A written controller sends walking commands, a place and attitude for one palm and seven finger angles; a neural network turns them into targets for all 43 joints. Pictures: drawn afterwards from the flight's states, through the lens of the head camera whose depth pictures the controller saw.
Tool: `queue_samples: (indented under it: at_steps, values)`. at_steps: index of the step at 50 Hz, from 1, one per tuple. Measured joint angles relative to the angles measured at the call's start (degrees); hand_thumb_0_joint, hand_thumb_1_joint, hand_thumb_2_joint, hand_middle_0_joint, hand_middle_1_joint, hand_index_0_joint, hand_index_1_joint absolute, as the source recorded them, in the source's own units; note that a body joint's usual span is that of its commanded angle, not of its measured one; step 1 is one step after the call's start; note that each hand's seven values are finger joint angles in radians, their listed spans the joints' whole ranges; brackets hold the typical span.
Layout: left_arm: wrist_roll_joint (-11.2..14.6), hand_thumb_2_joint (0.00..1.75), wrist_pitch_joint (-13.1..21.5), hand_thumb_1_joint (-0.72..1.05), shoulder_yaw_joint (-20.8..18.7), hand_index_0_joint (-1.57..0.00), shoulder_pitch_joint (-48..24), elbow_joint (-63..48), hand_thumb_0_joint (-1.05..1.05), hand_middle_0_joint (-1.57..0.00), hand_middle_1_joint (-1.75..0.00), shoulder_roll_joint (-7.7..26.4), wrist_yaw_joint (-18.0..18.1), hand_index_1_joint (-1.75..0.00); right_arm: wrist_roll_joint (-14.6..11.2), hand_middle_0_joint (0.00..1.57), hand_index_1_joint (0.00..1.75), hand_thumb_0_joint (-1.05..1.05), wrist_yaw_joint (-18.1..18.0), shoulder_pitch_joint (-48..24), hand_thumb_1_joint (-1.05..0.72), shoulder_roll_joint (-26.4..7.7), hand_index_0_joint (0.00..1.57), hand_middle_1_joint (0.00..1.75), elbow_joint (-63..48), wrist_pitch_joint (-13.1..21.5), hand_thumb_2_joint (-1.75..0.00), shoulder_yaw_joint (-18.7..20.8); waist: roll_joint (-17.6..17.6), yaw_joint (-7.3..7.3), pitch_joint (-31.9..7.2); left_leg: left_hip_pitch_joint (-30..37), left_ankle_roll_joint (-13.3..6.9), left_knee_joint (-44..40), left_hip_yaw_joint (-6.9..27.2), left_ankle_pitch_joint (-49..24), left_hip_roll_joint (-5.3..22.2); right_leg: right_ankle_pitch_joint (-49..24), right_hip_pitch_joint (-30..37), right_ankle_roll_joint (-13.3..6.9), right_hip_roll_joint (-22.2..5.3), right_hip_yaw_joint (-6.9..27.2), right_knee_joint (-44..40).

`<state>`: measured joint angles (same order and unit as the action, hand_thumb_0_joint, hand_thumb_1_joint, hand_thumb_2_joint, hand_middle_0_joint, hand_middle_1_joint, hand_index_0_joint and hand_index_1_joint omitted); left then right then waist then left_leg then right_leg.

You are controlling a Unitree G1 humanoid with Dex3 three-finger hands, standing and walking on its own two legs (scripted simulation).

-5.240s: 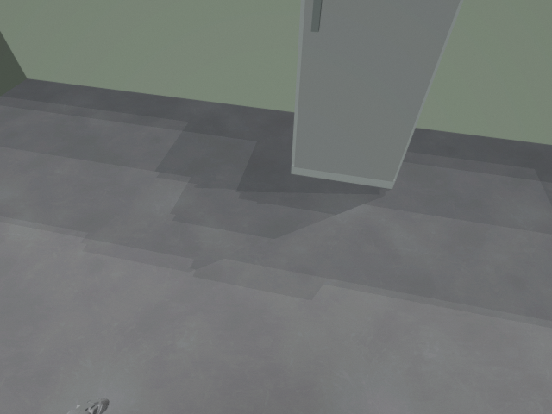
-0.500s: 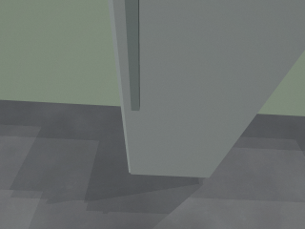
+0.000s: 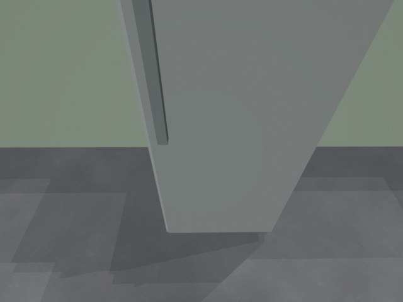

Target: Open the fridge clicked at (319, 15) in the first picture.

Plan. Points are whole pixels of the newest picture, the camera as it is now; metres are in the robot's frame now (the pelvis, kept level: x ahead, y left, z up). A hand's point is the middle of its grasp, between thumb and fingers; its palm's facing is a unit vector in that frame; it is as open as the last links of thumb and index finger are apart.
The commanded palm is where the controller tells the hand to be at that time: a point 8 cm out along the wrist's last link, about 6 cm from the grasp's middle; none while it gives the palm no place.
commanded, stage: come to a stop and stand still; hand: left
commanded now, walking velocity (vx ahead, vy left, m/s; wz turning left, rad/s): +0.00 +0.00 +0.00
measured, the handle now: (154, 74) +0.52 +0.12 +0.20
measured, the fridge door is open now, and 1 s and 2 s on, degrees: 0 0 0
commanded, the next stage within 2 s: look again from close up in 0.80 s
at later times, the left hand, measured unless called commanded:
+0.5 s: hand out of the picture -0.02 +0.13 -0.18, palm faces +0.05 -0.99 -0.15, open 7.4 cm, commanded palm none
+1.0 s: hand out of the picture +0.00 +0.15 -0.18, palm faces +0.02 -0.98 -0.19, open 7.4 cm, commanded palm none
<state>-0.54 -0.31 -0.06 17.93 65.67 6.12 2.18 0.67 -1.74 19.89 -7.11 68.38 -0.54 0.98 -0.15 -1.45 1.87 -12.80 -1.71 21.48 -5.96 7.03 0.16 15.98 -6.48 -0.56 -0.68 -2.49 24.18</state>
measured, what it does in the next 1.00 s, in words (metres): stands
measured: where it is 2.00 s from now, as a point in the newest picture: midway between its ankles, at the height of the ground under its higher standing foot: outside the picture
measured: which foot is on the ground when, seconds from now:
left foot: down 0.00-1.00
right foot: down 0.00-1.00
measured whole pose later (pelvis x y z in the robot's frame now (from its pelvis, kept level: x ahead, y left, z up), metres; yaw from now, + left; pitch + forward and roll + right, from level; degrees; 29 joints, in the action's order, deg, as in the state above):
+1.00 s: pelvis +0.02 -0.01 -0.01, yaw +0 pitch -1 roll -1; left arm -1.2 2.2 0.5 19.0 63.1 6.9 3.0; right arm 0.9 -1.4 15.3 -9.6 62.6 0.7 0.7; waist 1.9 -1.0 2.6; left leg -16.1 0.2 30.5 -2.6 12.8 2.8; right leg 18.4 -6.1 -2.2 2.3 -3.7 25.6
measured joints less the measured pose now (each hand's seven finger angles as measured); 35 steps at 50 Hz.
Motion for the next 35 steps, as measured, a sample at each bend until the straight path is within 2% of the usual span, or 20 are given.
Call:
queue_samples:
  at_steps: [14,23,35]
  values:
    - [0.0,0.90,0.5,0.90,0.0,-0.20,1.4,0.4,0.01,-0.20,-0.30,-1.0,0.4,-0.30,-0.1,0.20,0.30,0.01,-0.3,-1.8,-0.91,2.0,0.19,0.30,-0.8,0.8,-0.89,-0.2,0.2,0.55,-0.1,-0.1,0.8,1.4,0.3,1.1,1.0,0.4,0.5,-0.8,1.0,-0.2,0.0]
    - [0.0,0.90,0.8,0.90,0.0,-0.20,1.6,0.0,0.01,-0.20,-0.30,-0.9,0.5,-0.30,-0.1,0.20,0.30,0.01,-0.5,-3.4,-0.92,0.8,0.19,0.30,-1.3,1.0,-0.89,-0.1,0.0,1.16,-0.1,0.3,1.1,1.5,0.6,1.6,1.1,0.8,1.3,-1.0,1.2,-0.4,-0.5]
    - [-0.1,0.90,0.9,0.90,-0.1,-0.20,0.8,-0.3,0.01,-0.20,-0.30,0.4,0.4,-0.30,-0.1,0.20,0.30,0.01,-0.6,-4.4,-0.92,-0.3,0.19,0.30,-1.6,1.2,-0.89,-0.3,-0.1,1.25,0.4,1.3,1.6,1.0,1.1,1.9,1.3,0.7,2.9,-1.4,1.5,-0.8,-1.9]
